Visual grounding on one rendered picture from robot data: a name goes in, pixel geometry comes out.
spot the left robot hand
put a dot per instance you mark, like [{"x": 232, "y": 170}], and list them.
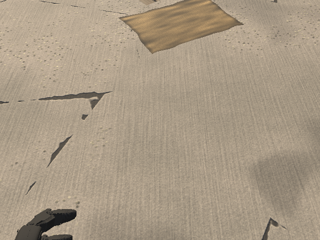
[{"x": 43, "y": 222}]

